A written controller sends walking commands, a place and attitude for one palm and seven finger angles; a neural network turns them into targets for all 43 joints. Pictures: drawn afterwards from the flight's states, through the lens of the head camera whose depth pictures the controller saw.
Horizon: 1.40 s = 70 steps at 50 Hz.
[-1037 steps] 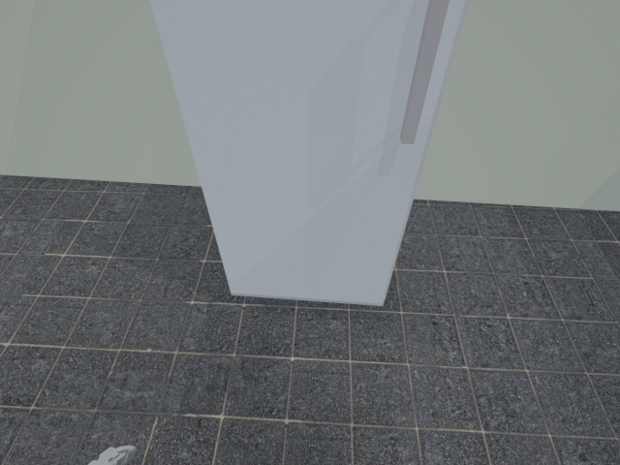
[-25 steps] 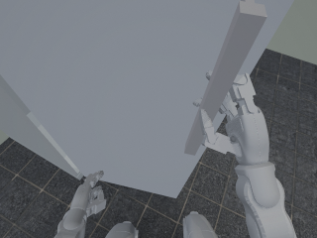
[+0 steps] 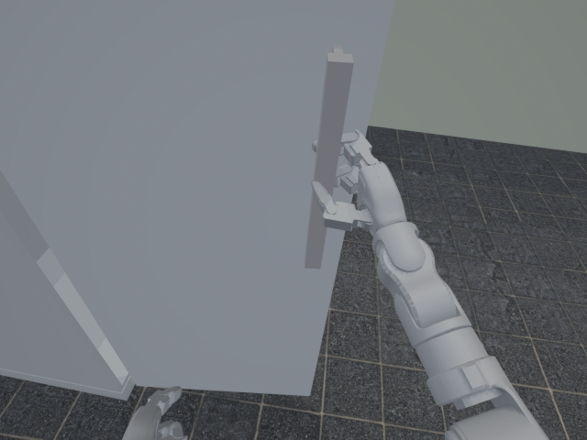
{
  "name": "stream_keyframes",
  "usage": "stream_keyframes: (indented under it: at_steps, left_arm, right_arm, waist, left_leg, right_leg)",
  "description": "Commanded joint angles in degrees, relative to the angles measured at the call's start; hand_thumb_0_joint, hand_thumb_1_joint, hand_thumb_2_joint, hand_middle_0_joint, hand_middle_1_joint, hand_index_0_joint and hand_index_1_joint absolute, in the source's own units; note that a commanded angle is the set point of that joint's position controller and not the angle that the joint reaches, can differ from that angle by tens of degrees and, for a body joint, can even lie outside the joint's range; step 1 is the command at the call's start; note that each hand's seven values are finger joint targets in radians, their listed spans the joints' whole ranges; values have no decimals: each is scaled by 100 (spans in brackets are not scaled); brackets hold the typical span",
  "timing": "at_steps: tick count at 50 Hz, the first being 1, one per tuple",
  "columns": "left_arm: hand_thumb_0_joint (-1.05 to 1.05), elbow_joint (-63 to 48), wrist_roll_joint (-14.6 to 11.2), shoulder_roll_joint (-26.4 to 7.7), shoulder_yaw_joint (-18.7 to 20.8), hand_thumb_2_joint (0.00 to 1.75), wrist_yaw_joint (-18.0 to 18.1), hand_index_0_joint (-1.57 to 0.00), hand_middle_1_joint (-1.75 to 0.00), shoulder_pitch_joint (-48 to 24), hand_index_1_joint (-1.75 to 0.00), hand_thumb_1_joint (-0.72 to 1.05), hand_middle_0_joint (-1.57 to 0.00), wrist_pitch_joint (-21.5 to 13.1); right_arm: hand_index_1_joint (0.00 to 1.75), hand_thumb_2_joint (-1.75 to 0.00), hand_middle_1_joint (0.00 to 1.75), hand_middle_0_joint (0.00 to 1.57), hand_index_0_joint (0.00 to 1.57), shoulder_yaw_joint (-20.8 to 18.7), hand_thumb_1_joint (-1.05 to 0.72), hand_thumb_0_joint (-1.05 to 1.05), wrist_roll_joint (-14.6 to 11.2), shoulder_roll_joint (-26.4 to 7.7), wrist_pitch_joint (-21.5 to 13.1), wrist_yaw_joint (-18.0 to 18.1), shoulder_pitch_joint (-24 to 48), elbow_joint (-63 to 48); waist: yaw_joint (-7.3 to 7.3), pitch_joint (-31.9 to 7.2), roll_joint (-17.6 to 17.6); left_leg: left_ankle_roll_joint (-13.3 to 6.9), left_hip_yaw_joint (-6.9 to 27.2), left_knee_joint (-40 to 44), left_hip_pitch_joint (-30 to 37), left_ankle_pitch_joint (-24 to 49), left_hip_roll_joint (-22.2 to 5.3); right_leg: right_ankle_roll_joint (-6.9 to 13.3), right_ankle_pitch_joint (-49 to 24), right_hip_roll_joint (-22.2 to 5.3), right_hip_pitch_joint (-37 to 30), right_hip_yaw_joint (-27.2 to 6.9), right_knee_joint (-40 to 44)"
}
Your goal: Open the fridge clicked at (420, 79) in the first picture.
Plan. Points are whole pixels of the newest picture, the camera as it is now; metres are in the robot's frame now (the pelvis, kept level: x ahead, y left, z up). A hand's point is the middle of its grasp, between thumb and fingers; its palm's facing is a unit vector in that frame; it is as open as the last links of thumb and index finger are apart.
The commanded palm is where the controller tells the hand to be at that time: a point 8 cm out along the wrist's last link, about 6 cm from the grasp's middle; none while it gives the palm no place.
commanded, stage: stop walking and hold the door back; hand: right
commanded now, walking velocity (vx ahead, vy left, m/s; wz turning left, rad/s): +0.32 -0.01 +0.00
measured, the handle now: (322, 174) +0.41 -0.03 +0.19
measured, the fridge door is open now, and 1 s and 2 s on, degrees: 83 76 77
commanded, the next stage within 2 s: loosen the grip on the handle in 1.22 s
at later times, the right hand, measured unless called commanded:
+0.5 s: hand (329, 176) +0.41 -0.03 +0.19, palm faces -0.19 +0.96 -0.21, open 7.8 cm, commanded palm +0.41 -0.10 +0.17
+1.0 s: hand (332, 179) +0.41 -0.04 +0.19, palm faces -0.28 +0.94 -0.21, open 7.8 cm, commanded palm +0.40 -0.10 +0.17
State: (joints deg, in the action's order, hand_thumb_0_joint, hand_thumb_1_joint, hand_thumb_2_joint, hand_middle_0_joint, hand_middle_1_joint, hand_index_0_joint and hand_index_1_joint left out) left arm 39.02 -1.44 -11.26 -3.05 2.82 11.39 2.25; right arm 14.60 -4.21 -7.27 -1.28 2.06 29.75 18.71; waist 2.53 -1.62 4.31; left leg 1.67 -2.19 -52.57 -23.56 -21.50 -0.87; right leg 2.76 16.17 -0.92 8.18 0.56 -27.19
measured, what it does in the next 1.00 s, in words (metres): steps on the spot: left foot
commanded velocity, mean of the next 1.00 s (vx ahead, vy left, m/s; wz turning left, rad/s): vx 0.06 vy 0.00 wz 0.00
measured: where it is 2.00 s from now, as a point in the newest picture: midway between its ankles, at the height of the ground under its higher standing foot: outside the picture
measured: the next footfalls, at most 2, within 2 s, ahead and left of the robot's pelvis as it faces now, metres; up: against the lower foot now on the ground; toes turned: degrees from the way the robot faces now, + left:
left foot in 0.08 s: +0.06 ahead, +0.11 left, +0.00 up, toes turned +7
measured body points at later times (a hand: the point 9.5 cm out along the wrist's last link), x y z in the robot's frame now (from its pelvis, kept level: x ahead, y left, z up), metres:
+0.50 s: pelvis -0.03 -0.01 -0.02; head -0.05 +0.00 +0.43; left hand +0.01 +0.25 -0.15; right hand +0.41 -0.09 +0.21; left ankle +0.02 +0.10 -0.75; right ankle +0.01 -0.09 -0.74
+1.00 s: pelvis +0.01 -0.04 -0.01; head +0.01 -0.03 +0.44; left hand +0.15 +0.19 -0.12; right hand +0.42 -0.09 +0.20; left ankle +0.02 +0.10 -0.74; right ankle +0.00 -0.12 -0.74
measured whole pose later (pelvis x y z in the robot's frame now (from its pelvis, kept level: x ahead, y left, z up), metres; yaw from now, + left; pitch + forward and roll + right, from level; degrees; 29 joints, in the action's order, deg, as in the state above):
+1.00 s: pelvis +0.01 -0.04 -0.01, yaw +6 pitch +0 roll +0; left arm 40.7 -0.8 -11.1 -1.7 4.6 10.6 -2.6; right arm 7.2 -2.4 -6.3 -8.8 0.1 39.1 31.3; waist 0.9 -0.8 2.0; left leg 2.2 0.1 -30.3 -15.7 -14.2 -2.2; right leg 3.0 18.2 0.2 12.4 7.2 -30.7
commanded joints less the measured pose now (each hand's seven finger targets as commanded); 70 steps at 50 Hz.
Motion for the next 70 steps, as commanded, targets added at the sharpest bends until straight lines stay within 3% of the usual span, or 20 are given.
stream_keyframes:
  at_steps: [1, 2, 4, 6, 11, 12, 14, 18, 21, 23, 25, 28, 33, 51, 65, 66, 67, 68, 69, 70]
  left_arm:
    - [0, -507, -76, -815, 313, 90, 175, -20, -30, -592, -30, 90, -20, -324]
    - [0, -444, -56, -764, 337, 90, 209, -20, -30, -540, -30, 90, -20, -358]
    - [0, -456, -46, -766, 488, 90, 282, -20, -30, -498, -30, 90, -20, -364]
    - [0, -219, 14, -832, 528, 90, 324, -20, -30, -265, -30, 90, -20, -509]
    - [0, 103, -57, -845, 487, 90, 372, -20, -30, 42, -30, 90, -20, -666]
    - [0, 200, -61, -907, 503, 90, 384, -20, -30, 187, -30, 90, -20, -699]
    - [0, 96, -10, -1268, 556, 90, 356, -20, -30, 119, -30, 90, -20, -752]
    - [0, -109, -90, -1036, 429, 90, 286, -20, -30, -95, -30, 90, -20, -741]
    - [0, 16, -87, -1166, 472, 90, 315, -20, -30, 99, -30, 90, -20, -768]
    - [0, -21, -44, -1072, 472, 90, 304, -20, -30, 208, -30, 90, -20, -896]
    - [0, -45, 63, -1047, 539, 90, 305, -20, -30, 246, -30, 90, -20, -891]
    - [0, 33, -26, -1010, 561, 90, 346, -20, -30, 238, -30, 90, -20, -1027]
    - [0, 55, 26, -1040, 516, 90, 325, -20, -30, 113, -30, 90, -20, -1163]
    - [0, -682, 39, -734, 412, 90, 265, -20, -30, -562, -30, 90, -20, -525]
    - [0, -660, 34, -674, 346, 90, 327, -20, -30, -765, -30, 90, -20, -250]
    - [0, -911, 251, -705, 793, 90, 82, -20, -30, -394, -30, 90, -20, -603]
    - [0, -709, 46, -779, 486, 90, -140, -20, -30, -140, -30, 90, -20, -1040]
    - [0, -686, -107, -920, 624, 90, -183, -20, -30, 319, -30, 90, -20, -918]
    - [0, -800, -75, -817, 525, 90, -188, -20, -30, 66, -30, 90, -20, -873]
    - [0, -812, -41, -895, 513, 90, -181, -20, -30, -46, -30, 90, -20, -858]
  right_arm:
    - [140, -90, 140, 45, 45, -439, -90, 0, 15, 186, -369, 119, 3712, 271]
    - [140, -90, 140, 45, 45, -557, -90, 0, 7, 29, -415, 135, 3848, 406]
    - [140, -90, 140, 45, 45, -1199, -90, 0, -67, -726, -407, 159, 3917, 642]
    - [140, -90, 140, 45, 45, -1519, -90, 0, -41, -1033, -478, 182, 4276, 878]
    - [140, -90, 140, 45, 45, -1685, -90, 0, -100, -957, -501, 151, 4657, 1962]
    - [140, -90, 140, 45, 45, -1705, -90, 0, -85, -1006, -562, 127, 4704, 2039]
    - [140, -90, 140, 45, 45, -1461, -90, 0, -133, -630, -732, 63, 5015, 1881]
    - [140, -90, 140, 45, 45, -1257, -90, 0, -158, -355, -771, -2, 5223, 2244]
    - [140, -90, 140, 45, 45, -1655, -90, 0, -45, -744, -734, 74, 4795, 2705]
    - [140, -90, 140, 45, 45, -1529, -90, 0, -10, -606, -792, 4, 4734, 2378]
    - [140, -90, 140, 45, 45, -1704, -90, 0, 44, -795, -783, 32, 4606, 2404]
    - [140, -90, 140, 45, 45, -1970, -90, 0, 30, -1104, -711, 27, 4467, 2425]
    - [140, -90, 140, 45, 45, -1581, -90, 0, -4, -663, -984, -68, 4240, 1898]
    - [140, -90, 140, 45, 45, -922, -90, 0, 131, -79, -987, -60, 2471, -387]
    - [140, -90, 140, 45, 45, -478, -90, 0, 129, 192, -747, 47, 2498, -682]
    - [140, -90, 140, 45, 45, -2601, -90, 0, 983, -2695, -985, 90, 6423, -1856]
    - [140, -84, 140, 45, 45, -1785, -78, 0, 1012, -1553, -530, -293, 4702, 1078]
    - [140, -78, 140, 45, 45, -1901, -66, 0, 416, -1360, -498, -429, 3377, 498]
    - [140, -73, 140, 45, 45, -1130, -54, 0, 254, -61, -475, -656, 2532, 464]
    - [140, -67, 140, 45, 45, -1397, -42, 0, -76, -257, -583, -843, 2859, -27]
  waist:
    - [-53, -674, 231]
    - [-26, -790, -396]
    - [48, -530, -2767]
    - [-133, -1009, -1537]
    - [-307, -857, -2292]
    - [-391, -942, -1607]
    - [-332, -681, 1231]
    - [-216, -610, -1097]
    - [-135, -598, -617]
    - [-252, -717, -818]
    - [-303, -605, -1171]
    - [-212, -439, -2291]
    - [-257, -1130, -246]
    - [-214, -1537, -875]
    - [-237, -1245, -762]
    - [-141, -139, -2447]
    - [-986, -1801, -2162]
    - [-387, -2007, -969]
    - [-438, -1824, -954]
    - [-339, -2092, 314]
  left_leg:
    - [-72, -365, 2203, 1500, -78, 117]
    - [-247, 230, 2823, 1964, -367, -197]
    - [-1070, 3544, 4484, 1787, -2352, -2133]
    - [-994, 2653, 4024, 1583, -1531, -1906]
    - [-647, 789, 3205, 324, -1493, -1191]
    - [-480, 495, 2554, 20, -1526, -947]
    - [-67, -382, -128, -1095, -932, 190]
    - [-121, 292, 6, -56, -315, -298]
    - [-187, -72, 2150, 1371, -157, -133]
    - [-479, 930, 3242, 1761, -394, -669]
    - [-1042, 2359, 4039, 1384, -628, -1773]
    - [-826, 1718, 3976, 946, -801, -1414]
    - [-150, 225, 2317, 700, 673, -373]
    - [-190, 361, 2345, 1239, 2666, -499]
    - [-160, 346, 2645, 895, 1842, -492]
    - [-100, 735, 3269, 665, 2960, -155]
    - [-468, 65, 1839, 1129, 3921, 185]
    - [-412, -147, 1851, 845, 2839, 15]
    - [-391, -255, 1930, 612, 2606, 57]
    - [-365, -134, 2154, 437, 2187, -18]
  right_leg:
    - [388, 1245, -795, 850, -309, 395]
    - [215, 1299, -432, 1298, -137, -476]
    - [-202, 1533, 195, 2672, -102, -2776]
    - [-292, 938, 10, 2113, -244, -2928]
    - [-177, 643, 36, 199, 610, -763]
    - [-179, 505, 92, -403, 671, -106]
    - [370, 1775, -1446, -615, -1917, 1494]
    - [874, 1238, -1903, 627, -1934, 1409]
    - [331, 897, -1273, 947, -433, 625]
    - [-99, 552, -565, 1148, 270, -217]
    - [-391, 765, -259, 1392, 287, -1163]
    - [-295, 779, -259, 1238, -21, -1310]
    - [-126, -1455, -697, -313, -193, 244]
    - [-176, -2707, -792, -347, 4, -132]
    - [-163, -1887, -716, -239, -31, 41]
    - [79, -1547, -621, -74, 7, -166]
    - [-6, -3149, -18, -415, -224, 553]
    - [-401, -3927, -178, -1037, -124, 367]
    - [-528, -4068, -233, -1150, -74, 59]
    - [-649, -3925, -221, -1582, -59, 38]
